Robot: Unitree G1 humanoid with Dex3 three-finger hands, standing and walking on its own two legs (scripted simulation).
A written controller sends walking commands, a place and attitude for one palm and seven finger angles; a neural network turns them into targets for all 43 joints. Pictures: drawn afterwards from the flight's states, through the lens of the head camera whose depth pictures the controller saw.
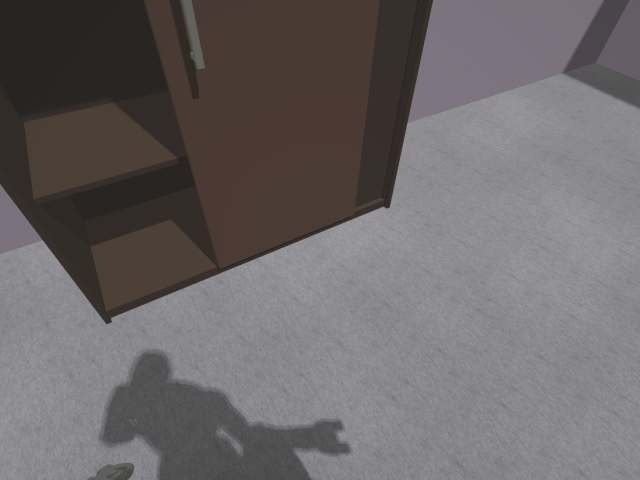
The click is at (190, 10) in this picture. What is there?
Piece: wardrobe's sliding door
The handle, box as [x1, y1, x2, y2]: [181, 0, 204, 68]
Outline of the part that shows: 181,0 192,48 190,55 195,62 196,67 201,68 204,67 191,0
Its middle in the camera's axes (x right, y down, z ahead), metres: -0.30 -0.53 +0.81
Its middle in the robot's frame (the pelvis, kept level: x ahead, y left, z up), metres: +0.97 +0.36 +0.23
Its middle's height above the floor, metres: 1.00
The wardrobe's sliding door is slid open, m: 0.41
